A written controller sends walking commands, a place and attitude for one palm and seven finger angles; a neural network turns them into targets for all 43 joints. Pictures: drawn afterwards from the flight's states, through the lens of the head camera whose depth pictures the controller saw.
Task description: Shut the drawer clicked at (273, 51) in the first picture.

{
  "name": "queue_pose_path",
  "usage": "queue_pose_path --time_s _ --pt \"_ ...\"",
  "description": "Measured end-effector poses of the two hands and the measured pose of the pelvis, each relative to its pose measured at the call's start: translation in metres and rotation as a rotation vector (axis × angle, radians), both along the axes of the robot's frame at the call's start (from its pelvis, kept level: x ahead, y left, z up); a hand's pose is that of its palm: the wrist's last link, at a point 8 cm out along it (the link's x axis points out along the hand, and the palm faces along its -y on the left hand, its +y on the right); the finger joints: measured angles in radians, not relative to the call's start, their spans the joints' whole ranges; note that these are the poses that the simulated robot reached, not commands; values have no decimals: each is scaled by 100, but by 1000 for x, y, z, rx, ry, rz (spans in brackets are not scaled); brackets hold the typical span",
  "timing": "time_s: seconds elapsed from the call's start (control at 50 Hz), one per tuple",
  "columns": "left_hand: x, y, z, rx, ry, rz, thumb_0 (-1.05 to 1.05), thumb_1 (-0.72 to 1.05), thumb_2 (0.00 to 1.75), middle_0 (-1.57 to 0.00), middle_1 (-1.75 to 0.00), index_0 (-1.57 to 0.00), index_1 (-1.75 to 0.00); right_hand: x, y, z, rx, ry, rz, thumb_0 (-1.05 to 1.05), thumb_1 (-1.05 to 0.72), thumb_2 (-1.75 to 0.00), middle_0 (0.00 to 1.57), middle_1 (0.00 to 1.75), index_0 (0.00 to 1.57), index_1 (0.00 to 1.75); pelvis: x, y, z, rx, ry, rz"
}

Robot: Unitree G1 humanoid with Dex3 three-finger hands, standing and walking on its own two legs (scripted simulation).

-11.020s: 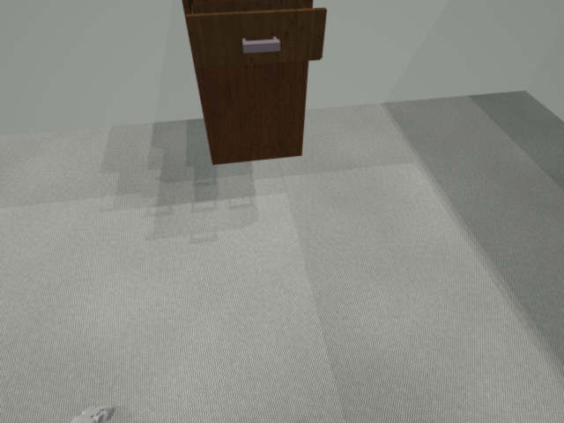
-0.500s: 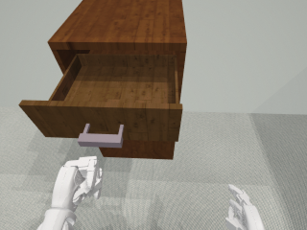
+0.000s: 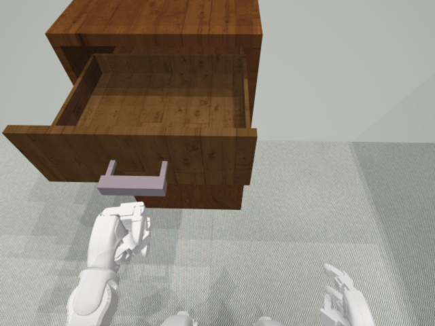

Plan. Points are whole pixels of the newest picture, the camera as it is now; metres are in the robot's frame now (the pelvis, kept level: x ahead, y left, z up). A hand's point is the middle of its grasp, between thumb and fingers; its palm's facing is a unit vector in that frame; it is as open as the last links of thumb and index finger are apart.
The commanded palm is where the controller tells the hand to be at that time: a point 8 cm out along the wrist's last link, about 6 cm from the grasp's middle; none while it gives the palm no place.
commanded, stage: bring the fist close to the handle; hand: left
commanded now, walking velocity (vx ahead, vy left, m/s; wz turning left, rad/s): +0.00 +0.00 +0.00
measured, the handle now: (135, 175) +0.38 +0.17 +0.05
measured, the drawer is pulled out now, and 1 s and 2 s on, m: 0.28 0.26 0.14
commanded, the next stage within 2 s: push the drawer shut in 0.42 s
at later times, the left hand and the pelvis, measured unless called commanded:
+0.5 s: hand (150, 232) +0.27 +0.13 +0.05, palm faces -0.02 -1.00 -0.05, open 3.3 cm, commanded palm +0.25 +0.19 +0.05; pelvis +0.00 +0.00 +0.00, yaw +0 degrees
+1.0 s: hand (151, 206) +0.32 +0.13 +0.05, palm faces -0.02 -1.00 -0.05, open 3.1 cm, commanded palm +0.30 +0.19 +0.05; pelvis +0.00 +0.00 +0.00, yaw +0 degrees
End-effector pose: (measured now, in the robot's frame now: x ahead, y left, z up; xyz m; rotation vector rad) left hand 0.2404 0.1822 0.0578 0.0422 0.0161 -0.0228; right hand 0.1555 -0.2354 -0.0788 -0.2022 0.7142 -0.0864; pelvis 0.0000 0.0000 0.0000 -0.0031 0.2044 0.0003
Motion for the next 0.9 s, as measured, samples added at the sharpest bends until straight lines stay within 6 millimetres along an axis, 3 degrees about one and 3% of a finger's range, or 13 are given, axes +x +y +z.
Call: queue_pose_path --time_s 0.1,0.56,0.74,0.9 --pt "8 -3 -9 -1 0 -7 1 90 89 -140 -160 -140 -160 -4 -1 -7 0 23 -6 1 -90 -90 21 30 21 30 -3 -1 -5 2 14 -4" --pt "9 1 -8 8 3 12 1 90 89 -140 -160 -140 -160 -7 -7 -6 -4 51 -29 1 -90 -90 21 30 21 30 -3 -3 -2 2 12 -5" --pt "36 5 -7 5 -13 -4 1 90 90 -140 -160 -140 -160 -4 -6 -11 -10 67 -29 1 -90 -90 21 30 21 30 -2 -2 -4 -2 23 1" --pt "49 6 -8 3 0 -2 -1 87 91 -140 -160 -140 -160 -12 -3 -13 -5 103 -35 1 -90 -90 21 30 21 30 -1 1 -1 -3 24 1"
